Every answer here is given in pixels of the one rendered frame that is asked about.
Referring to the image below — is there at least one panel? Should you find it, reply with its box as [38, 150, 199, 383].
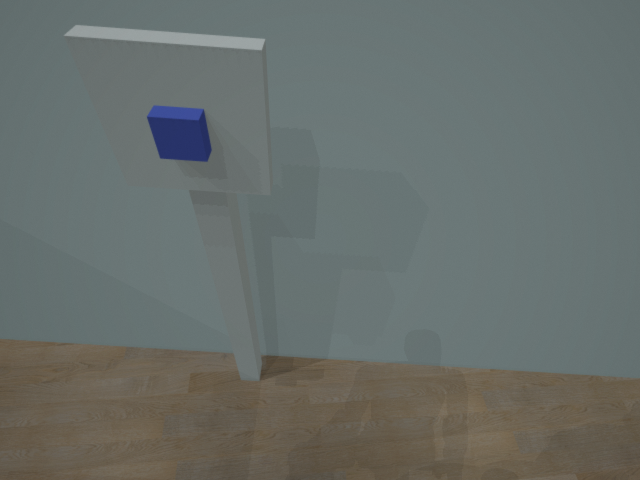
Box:
[64, 25, 273, 381]

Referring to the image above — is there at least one button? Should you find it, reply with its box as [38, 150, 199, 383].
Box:
[147, 105, 212, 162]

